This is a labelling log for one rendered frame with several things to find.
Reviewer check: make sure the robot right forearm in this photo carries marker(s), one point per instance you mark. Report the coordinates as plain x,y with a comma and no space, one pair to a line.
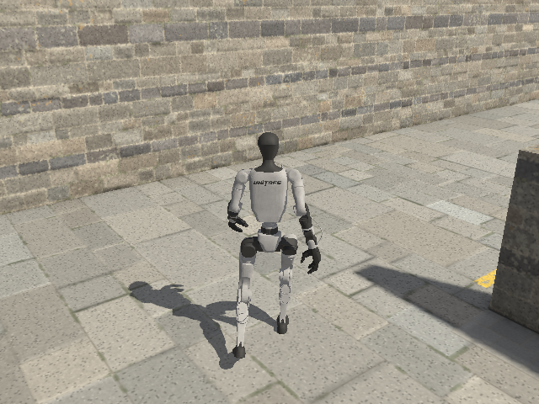
307,229

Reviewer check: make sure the humanoid robot head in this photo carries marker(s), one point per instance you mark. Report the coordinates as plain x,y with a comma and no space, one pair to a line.
268,144

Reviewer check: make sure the robot left upper arm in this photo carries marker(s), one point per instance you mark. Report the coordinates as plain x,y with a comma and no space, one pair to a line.
238,188

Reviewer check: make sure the robot left forearm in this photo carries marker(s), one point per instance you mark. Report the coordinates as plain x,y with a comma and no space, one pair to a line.
232,217

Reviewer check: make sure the right robot hand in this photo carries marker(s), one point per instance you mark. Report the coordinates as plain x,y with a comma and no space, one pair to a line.
316,256

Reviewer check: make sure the robot right upper arm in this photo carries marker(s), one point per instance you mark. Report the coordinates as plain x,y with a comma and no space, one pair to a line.
297,187

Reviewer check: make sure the right robot shin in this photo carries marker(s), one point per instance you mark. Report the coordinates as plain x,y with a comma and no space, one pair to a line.
284,296

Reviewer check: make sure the left robot hand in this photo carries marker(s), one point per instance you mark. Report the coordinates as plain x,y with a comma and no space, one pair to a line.
240,222

